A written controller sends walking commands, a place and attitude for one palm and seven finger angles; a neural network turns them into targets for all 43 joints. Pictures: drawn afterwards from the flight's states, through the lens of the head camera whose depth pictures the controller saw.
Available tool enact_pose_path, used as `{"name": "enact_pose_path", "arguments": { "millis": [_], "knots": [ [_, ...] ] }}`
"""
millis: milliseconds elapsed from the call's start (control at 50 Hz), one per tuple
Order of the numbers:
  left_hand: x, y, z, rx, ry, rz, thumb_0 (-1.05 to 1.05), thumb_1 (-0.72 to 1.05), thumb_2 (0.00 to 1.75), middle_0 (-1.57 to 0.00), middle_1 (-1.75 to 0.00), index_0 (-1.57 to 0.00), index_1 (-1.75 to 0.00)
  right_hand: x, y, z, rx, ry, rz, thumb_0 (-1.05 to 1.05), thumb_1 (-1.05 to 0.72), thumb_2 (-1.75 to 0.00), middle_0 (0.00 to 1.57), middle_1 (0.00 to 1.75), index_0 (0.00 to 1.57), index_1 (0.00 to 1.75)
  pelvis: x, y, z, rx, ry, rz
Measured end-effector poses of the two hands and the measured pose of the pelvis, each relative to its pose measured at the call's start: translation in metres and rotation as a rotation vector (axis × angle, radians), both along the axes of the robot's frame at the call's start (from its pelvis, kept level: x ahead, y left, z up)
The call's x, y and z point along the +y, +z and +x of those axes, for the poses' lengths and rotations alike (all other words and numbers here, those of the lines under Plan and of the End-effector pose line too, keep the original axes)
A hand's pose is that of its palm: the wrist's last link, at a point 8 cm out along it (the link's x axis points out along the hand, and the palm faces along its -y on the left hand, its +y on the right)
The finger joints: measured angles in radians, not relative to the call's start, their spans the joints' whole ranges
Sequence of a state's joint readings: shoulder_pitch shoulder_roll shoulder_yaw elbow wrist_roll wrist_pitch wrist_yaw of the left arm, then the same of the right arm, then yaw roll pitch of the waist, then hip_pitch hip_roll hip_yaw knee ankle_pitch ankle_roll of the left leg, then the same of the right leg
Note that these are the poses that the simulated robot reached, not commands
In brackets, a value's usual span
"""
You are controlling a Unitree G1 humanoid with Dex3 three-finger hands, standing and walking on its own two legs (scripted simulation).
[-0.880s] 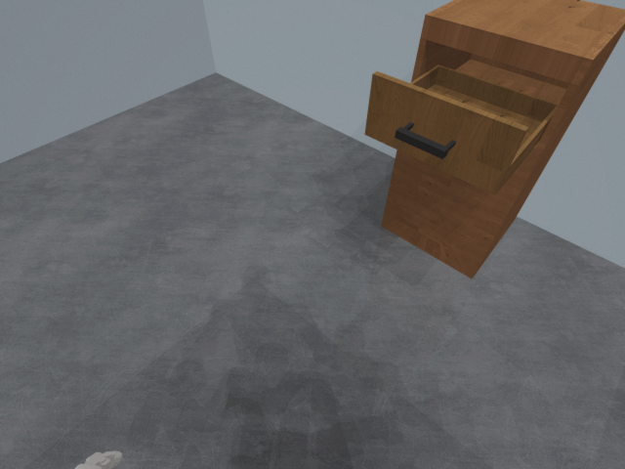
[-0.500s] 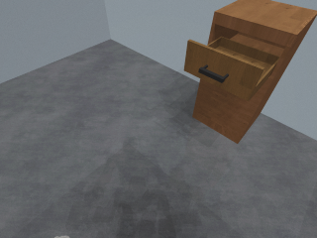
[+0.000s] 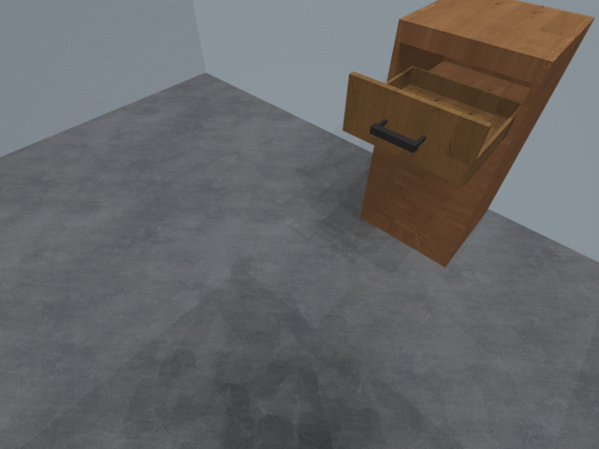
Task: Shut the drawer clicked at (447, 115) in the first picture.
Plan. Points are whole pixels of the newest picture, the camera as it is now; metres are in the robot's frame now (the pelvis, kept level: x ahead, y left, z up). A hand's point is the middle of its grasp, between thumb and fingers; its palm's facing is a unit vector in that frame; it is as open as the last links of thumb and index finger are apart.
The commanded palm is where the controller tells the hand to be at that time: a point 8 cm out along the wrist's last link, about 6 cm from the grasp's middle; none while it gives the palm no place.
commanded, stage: look at it before walking up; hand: left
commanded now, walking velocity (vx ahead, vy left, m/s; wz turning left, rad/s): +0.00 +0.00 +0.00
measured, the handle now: (397, 134) +0.88 -0.21 -0.06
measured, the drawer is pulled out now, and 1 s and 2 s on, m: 0.28 0.28 0.28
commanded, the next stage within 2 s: walk to a spot facing it in 0.56 s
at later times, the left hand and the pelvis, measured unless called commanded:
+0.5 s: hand out of the picture +0.07 +0.25 -0.16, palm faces -0.02 -0.94 -0.34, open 7.4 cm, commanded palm none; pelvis +0.00 +0.00 +0.00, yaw +0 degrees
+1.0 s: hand out of the picture +0.03 +0.22 -0.20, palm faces +0.05 -0.98 -0.17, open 7.4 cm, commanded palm none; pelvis +0.07 +0.04 -0.01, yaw +1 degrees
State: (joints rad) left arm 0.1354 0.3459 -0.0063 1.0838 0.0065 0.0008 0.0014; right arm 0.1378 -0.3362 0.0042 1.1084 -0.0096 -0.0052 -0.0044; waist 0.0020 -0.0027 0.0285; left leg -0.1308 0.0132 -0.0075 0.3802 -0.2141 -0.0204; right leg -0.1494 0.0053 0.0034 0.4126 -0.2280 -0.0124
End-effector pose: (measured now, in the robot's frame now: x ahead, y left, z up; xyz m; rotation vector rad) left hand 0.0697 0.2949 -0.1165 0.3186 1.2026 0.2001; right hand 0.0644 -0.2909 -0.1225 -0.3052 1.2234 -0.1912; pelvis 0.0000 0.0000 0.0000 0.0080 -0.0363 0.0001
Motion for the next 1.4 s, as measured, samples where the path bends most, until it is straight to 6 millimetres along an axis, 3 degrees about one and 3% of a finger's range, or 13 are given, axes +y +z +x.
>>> {"name": "enact_pose_path", "arguments": {
  "millis": [720, 840, 940, 1000, 1040, 1100, 1220, 1320, 1360, 1400],
  "knots": [
    [0.001, -0.005, -0.004, 0.03, 0.013, -0.011, 0.01, 0.9, 0.9, -0.21, -0.3, -0.2, -0.3, 0.005, 0.003, 0.01, 0.007, 0.008, -0.005, 0.01, -0.91, -0.9, 0.2, 0.3, 0.21, 0.3, 0.003, 0.001, 0.006, 0.01, 0.001, -0.004],
    [-0.012, -0.022, -0.017, 0.057, 0.06, -0.076, 0.01, 0.9, 0.9, -0.2, -0.3, -0.2, -0.3, 0.028, -0.009, 0.003, 0.061, 0.009, 0.028, 0.01, -0.91, -0.9, 0.2, 0.3, 0.2, 0.3, 0.01, -0.005, 0.024, 0.019, 0.022, -0.022],
    [-0.018, -0.045, -0.041, 0.14, 0.131, -0.156, 0.0, 0.9, 0.9, -0.2, -0.3, -0.2, -0.3, 0.063, -0.018, -0.001, 0.11, -0.008, 0.057, 0.01, -0.91, -0.9, 0.2, 0.3, 0.2, 0.3, 0.029, -0.013, 0.05, 0.017, 0.043, -0.025],
    [-0.021, -0.049, -0.044, 0.235, 0.132, -0.182, 0.01, 0.9, 0.9, -0.2, -0.3, -0.2, -0.3, 0.085, -0.019, -0.009, 0.121, -0.06, 0.079, 0.01, -0.91, -0.9, 0.2, 0.3, 0.2, 0.3, 0.038, -0.013, 0.069, 0.021, 0.019, -0.015],
    [-0.022, -0.047, -0.033, 0.259, 0.122, -0.196, 0.01, 0.91, 0.9, -0.2, -0.3, -0.2, -0.3, 0.099, -0.017, -0.02, 0.158, -0.099, 0.097, 0.01, -0.91, -0.9, 0.2, 0.3, 0.2, 0.3, 0.04, -0.01, 0.081, 0.024, 0.015, -0.012],
    [-0.026, -0.043, 0.0, 0.238, 0.111, -0.212, 0.01, 0.91, 0.9, -0.2, -0.3, -0.2, -0.3, 0.12, -0.011, -0.037, 0.248, -0.143, 0.127, 0.01, -0.91, -0.9, 0.2, 0.3, 0.2, 0.3, 0.041, -0.005, 0.1, 0.027, 0.014, -0.012],
    [-0.031, -0.04, 0.098, 0.144, 0.063, -0.198, 0.02, 0.93, 0.9, -0.2, -0.3, -0.2, -0.3, 0.143, -0.004, -0.054, 0.42, -0.232, 0.182, 0.01, -0.91, -0.9, 0.2, 0.3, 0.21, 0.3, 0.034, -0.005, 0.144, 0.026, -0.001, -0.013],
    [-0.045, -0.044, 0.196, 0.042, -0.006, -0.169, 0.01, 0.93, 0.9, -0.2, -0.3, -0.2, -0.3, 0.139, -0.015, -0.036, 0.503, -0.292, 0.212, 0.01, -0.91, -0.9, 0.2, 0.3, 0.21, 0.3, 0.019, -0.019, 0.192, 0.016, -0.021, -0.012],
    [-0.052, -0.049, 0.229, -0.018, -0.017, -0.153, 0.01, 0.93, 0.9, -0.2, -0.3, -0.2, -0.3, 0.128, -0.026, -0.018, 0.52, -0.297, 0.218, 0.01, -0.9, -0.9, 0.2, 0.3, 0.21, 0.3, 0.009, -0.03, 0.215, 0.008, -0.019, -0.002],
    [-0.059, -0.05, 0.25, -0.062, -0.01, -0.144, 0.01, 0.92, 0.9, -0.2, -0.3, -0.2, -0.3, 0.114, -0.037, 0.011, 0.495, -0.29, 0.21, 0.01, -0.91, -0.9, 0.2, 0.3, 0.21, 0.3, 0.002, -0.035, 0.229, 0.0, -0.023, -0.009]
  ]
}}
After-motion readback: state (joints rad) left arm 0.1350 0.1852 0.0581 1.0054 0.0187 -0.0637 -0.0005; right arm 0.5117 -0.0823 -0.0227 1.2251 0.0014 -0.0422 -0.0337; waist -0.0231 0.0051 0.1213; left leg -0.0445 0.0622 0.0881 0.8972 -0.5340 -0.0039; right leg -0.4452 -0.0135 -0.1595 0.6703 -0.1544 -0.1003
